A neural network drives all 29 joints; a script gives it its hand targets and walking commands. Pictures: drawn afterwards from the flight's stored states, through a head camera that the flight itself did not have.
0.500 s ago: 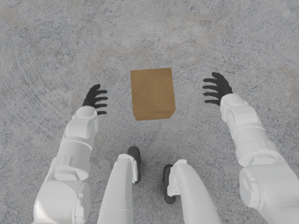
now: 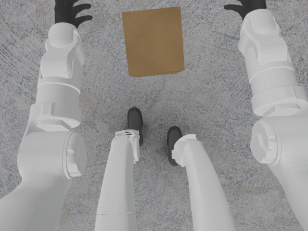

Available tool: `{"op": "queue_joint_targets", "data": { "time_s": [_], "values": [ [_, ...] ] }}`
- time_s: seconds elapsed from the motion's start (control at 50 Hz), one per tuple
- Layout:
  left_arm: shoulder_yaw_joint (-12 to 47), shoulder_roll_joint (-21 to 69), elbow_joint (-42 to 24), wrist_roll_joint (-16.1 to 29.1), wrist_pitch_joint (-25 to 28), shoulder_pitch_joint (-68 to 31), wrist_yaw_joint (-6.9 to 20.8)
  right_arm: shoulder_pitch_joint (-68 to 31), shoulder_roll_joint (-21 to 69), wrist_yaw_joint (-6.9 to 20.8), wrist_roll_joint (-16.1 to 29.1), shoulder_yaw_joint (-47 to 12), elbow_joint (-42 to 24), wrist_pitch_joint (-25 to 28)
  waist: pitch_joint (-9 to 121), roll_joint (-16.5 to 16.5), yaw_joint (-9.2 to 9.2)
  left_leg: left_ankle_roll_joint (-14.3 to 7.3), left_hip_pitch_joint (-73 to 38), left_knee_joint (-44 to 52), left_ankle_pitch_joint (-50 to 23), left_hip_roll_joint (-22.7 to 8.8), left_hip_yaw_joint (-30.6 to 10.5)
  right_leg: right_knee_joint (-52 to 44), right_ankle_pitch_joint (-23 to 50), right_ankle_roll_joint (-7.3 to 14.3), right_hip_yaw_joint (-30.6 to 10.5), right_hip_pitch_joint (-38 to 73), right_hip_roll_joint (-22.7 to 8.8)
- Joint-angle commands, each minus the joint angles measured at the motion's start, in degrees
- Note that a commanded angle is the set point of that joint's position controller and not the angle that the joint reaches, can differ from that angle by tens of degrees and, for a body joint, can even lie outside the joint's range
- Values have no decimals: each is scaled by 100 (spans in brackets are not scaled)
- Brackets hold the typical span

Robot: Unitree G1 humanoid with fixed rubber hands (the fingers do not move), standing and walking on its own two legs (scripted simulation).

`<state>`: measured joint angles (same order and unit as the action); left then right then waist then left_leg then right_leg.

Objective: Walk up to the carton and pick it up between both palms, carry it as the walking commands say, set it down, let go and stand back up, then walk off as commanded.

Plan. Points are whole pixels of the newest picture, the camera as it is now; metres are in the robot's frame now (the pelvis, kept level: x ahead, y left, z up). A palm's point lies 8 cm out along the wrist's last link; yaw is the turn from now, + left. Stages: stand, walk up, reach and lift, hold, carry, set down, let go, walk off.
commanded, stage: reach and lift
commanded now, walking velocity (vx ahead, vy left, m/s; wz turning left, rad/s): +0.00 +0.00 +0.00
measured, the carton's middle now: (153, 48) +0.54 +0.01 -0.55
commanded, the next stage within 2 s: none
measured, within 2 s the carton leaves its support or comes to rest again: neither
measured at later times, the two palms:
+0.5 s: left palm (78, 27) +0.53 +0.19 -0.22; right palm (232, 18) +0.54 -0.17 -0.22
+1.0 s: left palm (99, 38) +0.54 +0.18 -0.36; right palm (214, 33) +0.54 -0.17 -0.36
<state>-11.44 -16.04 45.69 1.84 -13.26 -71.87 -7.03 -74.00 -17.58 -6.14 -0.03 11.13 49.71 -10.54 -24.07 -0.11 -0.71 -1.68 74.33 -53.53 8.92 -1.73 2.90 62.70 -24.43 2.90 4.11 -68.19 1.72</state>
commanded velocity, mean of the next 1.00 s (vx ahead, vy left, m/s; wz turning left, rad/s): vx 0.00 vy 0.00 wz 0.00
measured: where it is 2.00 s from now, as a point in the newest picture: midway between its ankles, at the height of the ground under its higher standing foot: (155, 143)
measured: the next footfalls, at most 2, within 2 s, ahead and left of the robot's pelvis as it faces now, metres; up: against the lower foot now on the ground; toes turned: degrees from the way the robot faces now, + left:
none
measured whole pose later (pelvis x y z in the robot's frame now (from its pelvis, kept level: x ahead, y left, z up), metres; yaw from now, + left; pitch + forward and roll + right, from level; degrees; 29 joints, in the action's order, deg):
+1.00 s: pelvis -0.06 +0.01 -0.21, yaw -1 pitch +33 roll +1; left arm -17.0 -22.7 64.6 8.6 -14.9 -98.0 -8.4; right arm -98.7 -23.3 -5.6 5.2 7.9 63.1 -15.2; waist -29.8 -0.2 -0.7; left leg -2.6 115.7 -100.6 17.6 -3.3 3.3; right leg 112.1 -36.5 3.5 4.1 -108.5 1.0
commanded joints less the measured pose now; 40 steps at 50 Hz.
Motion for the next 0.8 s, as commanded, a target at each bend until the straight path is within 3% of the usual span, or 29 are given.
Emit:
{"op": "queue_joint_targets", "data": {
  "time_s": [0.0,0.04,0.08,0.1,0.16,0.2,0.24,0.26,0.28,0.32,0.36,0.38,0.4,0.46,0.5,0.52,0.56,0.58,0.6,0.62,0.64,0.66,0.7,0.74,0.76,0.78],
  "values": [
    [-1120,-1759,-507,-1,303,-2812,-24,-3061,-1197,-113,797,41,-1109,95,10855,-165,-621,-200,-5757,-964,-3331,333,-806,-752,2918,-419,-800,997,205],
    [-1141,-1883,-521,35,254,-2868,-5,-3116,-1278,-202,761,77,-1153,26,11612,-261,-519,-188,-5751,-1029,-3502,381,-749,-587,3489,-450,-805,1763,186],
    [-1146,-1843,-240,74,174,-2711,78,-3005,-1190,-233,717,41,-981,-95,11723,-280,-463,-195,-5500,-1128,-3467,378,-716,-498,3561,-460,-845,1838,146],
    [-1111,-1704,-121,110,153,-2466,114,-2826,-1146,-214,673,92,-842,-120,11553,-188,-432,-206,-5539,-1143,-3696,389,-742,-421,3736,-469,-791,1669,160],
    [-1188,-1331,-67,155,211,-2432,248,-2608,-1078,-172,579,260,-766,-1,10704,105,-232,-323,-6192,-1291,-4074,197,-1017,-608,2995,-445,-751,-113,124],
    [-1259,-1348,-79,179,283,-2556,330,-2725,-922,-158,631,116,-857,16,10623,-76,-406,-309,-5474,-1254,-3708,279,-816,-542,3366,-399,-866,547,100],
    [-1230,-1448,-205,126,385,-2697,367,-2764,-856,-133,661,88,-817,56,10330,-139,-422,-265,-4781,-1341,-3387,304,-660,-372,3466,-361,-928,827,120],
    [-1268,-1473,250,55,408,-2735,389,-2820,-888,-107,612,114,-319,70,9606,-142,-443,-268,-4208,-1392,-2923,267,-628,-275,3104,-377,-926,494,112],
    [-1265,-1422,317,4,453,-2730,406,-2817,-846,-80,565,122,-322,110,9383,-157,-374,-227,-3903,-1411,-2735,265,-582,-253,3047,-365,-903,462,101],
    [-1324,-1466,666,-121,513,-2819,438,-2981,-771,-23,569,72,69,111,8873,-205,-505,-194,-3162,-1516,-2101,293,-489,-37,2628,-376,-918,348,86],
    [-1442,-1578,721,-245,559,-3019,390,-3226,-929,2,517,141,48,153,8921,-217,-529,-130,-2803,-1837,-1775,303,-446,221,2355,-381,-904,102,92],
    [-1440,-1647,371,-223,599,-3192,352,-3435,-985,-17,571,105,-267,171,9426,-209,-596,-112,-2828,-1990,-1889,356,-426,395,2532,-392,-919,257,109],
    [-1363,-1724,23,-177,624,-3415,285,-3613,-1141,-69,653,134,-629,217,10109,-145,-543,-106,-3041,-2191,-1978,371,-441,597,2564,-381,-886,399,156],
    [-1160,-1693,516,-10,537,-3484,245,-3677,-1130,-97,683,12,-85,111,9654,-181,-487,-120,-2395,-2538,-1182,380,-439,993,1533,-319,-816,-389,172],
    [-989,-1918,88,77,375,-4022,143,-4065,-1442,-120,753,35,-408,-41,10619,-116,-345,-77,-2951,-2805,-871,388,-417,1293,1045,-297,-647,-216,265],
    [-866,-1970,600,117,283,-3995,112,-4051,-1473,-137,770,-54,-30,-144,10148,-86,-362,-86,-2774,-2995,-655,386,-408,1493,630,-332,-578,-682,279],
    [-716,-1811,1353,188,153,-4066,93,-4014,-1588,-79,648,2,724,-249,8994,10,-118,-34,-2359,-3186,227,326,-482,1728,-162,-270,-454,-1659,264],
    [-680,-1781,1292,209,98,-4194,61,-4068,-1690,-58,573,75,748,-276,8777,35,17,9,-2392,-3302,317,310,-523,1866,-187,-245,-412,-1905,282],
    [-619,-1706,928,242,68,-4163,34,-4080,-1762,-55,533,80,374,-284,9075,147,44,14,-2612,-3449,61,346,-552,1967,28,-213,-423,-1813,299],
    [-538,-1750,889,277,63,-4370,-18,-4202,-1892,-72,523,149,401,-279,9141,189,98,27,-2639,-3639,89,351,-577,2175,-46,-204,-364,-1990,304],
    [-439,-1854,351,359,69,-4593,-99,-4567,-1994,-107,698,58,-232,-268,9955,211,-23,14,-3160,-3812,-156,376,-592,2319,107,-195,-375,-1804,322],
    [-295,-1856,14,555,50,-4865,-177,-4792,-2044,-152,843,-59,-547,-269,10572,174,-17,11,-3471,-3990,-419,401,-619,2537,262,-191,-291,-1684,339],
    [-55,-1795,176,767,-31,-4984,-267,-4925,-2030,-162,1026,-258,-366,-328,10337,238,-66,-27,-3387,-4274,-413,401,-685,2871,13,-145,-252,-2254,291],
    [6,-1933,-330,911,-86,-5261,-346,-5294,-2119,-172,1213,-433,-898,-379,10812,179,-102,-38,-3823,-4422,-551,377,-774,3120,81,-125,-233,-2261,248],
    [140,-1867,-224,960,-138,-5203,-362,-5258,-2143,-186,1274,-471,-794,-422,10646,283,-55,-40,-3709,-4550,-526,350,-737,3202,-33,-109,-253,-2504,231],
    [160,-1864,164,948,-156,-5111,-336,-5085,-2018,-150,1321,-613,-285,-460,9925,283,-135,-22,-3254,-4578,-163,337,-712,3259,-324,-84,-276,-2858,178]
  ]
}}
